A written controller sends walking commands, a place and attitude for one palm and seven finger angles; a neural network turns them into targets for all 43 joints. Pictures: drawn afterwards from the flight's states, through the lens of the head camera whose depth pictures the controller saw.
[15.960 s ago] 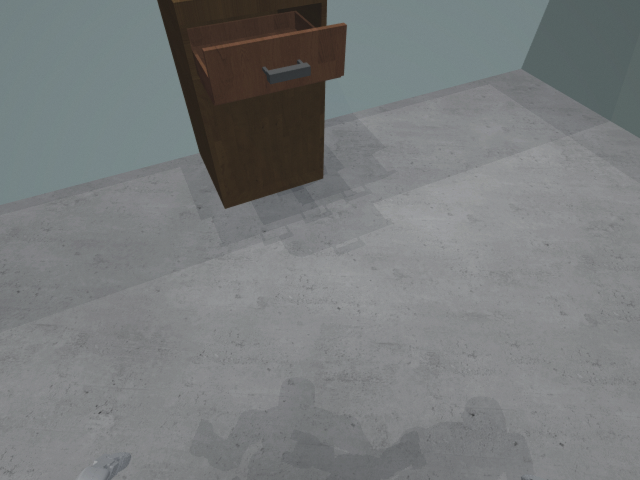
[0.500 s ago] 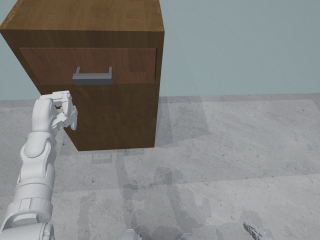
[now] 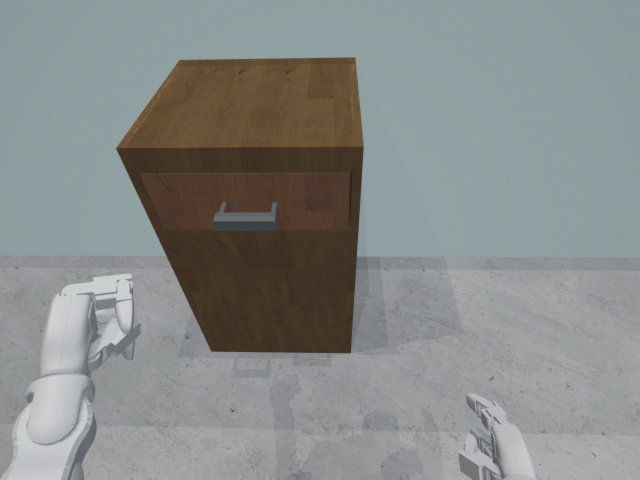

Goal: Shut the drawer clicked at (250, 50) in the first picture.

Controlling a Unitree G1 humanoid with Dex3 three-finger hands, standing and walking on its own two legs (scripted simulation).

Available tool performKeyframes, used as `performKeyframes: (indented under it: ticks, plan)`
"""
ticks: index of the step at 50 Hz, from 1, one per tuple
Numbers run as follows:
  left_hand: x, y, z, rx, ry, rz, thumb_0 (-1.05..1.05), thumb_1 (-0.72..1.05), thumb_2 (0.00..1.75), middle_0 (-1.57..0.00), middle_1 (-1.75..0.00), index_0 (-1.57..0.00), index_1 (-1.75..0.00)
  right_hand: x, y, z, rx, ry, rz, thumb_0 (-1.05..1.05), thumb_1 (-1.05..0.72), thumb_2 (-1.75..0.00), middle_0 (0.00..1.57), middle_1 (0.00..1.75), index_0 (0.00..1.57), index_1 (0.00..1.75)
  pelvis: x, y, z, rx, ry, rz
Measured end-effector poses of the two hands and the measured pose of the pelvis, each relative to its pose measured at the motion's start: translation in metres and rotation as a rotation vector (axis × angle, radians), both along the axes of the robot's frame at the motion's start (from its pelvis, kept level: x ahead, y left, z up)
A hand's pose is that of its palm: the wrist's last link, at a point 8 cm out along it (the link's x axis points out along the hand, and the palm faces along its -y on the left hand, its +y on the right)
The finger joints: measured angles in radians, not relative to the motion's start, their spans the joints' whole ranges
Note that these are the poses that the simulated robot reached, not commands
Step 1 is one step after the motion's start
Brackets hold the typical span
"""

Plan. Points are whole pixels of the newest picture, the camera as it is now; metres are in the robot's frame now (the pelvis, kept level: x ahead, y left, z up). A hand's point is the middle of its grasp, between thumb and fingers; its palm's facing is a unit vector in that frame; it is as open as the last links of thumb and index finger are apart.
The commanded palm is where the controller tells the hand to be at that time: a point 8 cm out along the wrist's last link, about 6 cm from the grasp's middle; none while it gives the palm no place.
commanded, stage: draw the hand back to the body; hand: left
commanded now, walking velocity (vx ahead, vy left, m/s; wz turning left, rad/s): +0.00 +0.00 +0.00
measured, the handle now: (247, 214) +0.64 +0.24 -0.08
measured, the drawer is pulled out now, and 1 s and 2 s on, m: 0.00 0.00 0.00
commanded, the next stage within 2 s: step back with the hand held close in 0.40 s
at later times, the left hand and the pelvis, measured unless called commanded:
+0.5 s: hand (88, 380) +0.16 +0.23 +0.15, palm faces +0.41 -0.82 -0.39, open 3.2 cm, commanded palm +0.11 +0.26 +0.18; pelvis -0.01 -0.02 +0.01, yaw +0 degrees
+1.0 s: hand (42, 398) +0.14 +0.25 +0.16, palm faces +0.33 -0.79 -0.52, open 3.2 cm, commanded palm +0.08 +0.29 +0.18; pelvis -0.05 +0.01 +0.00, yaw +0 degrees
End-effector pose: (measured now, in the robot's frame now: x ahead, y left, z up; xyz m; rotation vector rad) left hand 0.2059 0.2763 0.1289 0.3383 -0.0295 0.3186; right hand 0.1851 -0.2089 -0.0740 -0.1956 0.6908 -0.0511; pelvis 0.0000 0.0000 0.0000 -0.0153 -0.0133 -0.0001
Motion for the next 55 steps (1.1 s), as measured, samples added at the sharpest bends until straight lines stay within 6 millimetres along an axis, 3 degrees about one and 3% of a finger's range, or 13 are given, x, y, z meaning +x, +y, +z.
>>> performKeyframes:
  ticks: [15, 24, 32, 40, 55]
  plan:
    - [-0.082, -0.008, 0.065, 0.176, -0.130, 0.063, 0.01, 0.89, 0.90, -1.41, -1.60, -1.40, -1.60, 0.005, -0.009, 0.008, -0.004, -0.056, 0.046, 0.02, -0.90, -0.90, 0.20, 0.29, 0.21, 0.30, -0.003, -0.012, 0.006, 0.000, -0.057, 0.009]
    - [-0.085, -0.012, 0.042, 0.112, -0.071, 0.092, 0.01, 0.89, 0.90, -1.41, -1.60, -1.40, -1.60, -0.015, -0.018, 0.001, -0.015, -0.023, 0.026, 0.02, -0.90, -0.90, 0.20, 0.30, 0.21, 0.30, -0.014, -0.019, 0.006, 0.003, -0.073, 0.010]
    - [-0.079, -0.012, 0.058, 0.189, -0.132, 0.046, 0.01, 0.88, 0.90, -1.41, -1.60, -1.40, -1.60, -0.031, -0.031, 0.000, -0.023, 0.005, -0.021, 0.02, -0.90, -0.90, 0.20, 0.30, 0.21, 0.30, -0.017, -0.019, 0.006, -0.011, -0.030, 0.014]
    - [-0.077, -0.005, 0.044, 0.207, -0.033, -0.015, 0.01, 0.89, 0.90, -1.41, -1.60, -1.40, -1.60, -0.050, -0.042, -0.008, -0.052, 0.093, -0.110, 0.02, -0.90, -0.90, 0.20, 0.29, 0.21, 0.30, -0.025, -0.005, 0.006, -0.002, 0.036, 0.006]
    - [-0.122, 0.012, 0.056, 0.283, -0.115, -0.017, 0.01, 0.89, 0.90, -1.41, -1.60, -1.40, -1.60, -0.064, -0.010, 0.002, -0.031, -0.003, -0.081, 0.02, -0.90, -0.90, 0.20, 0.29, 0.21, 0.30, -0.065, 0.009, -0.002, 0.011, 0.026, 0.002]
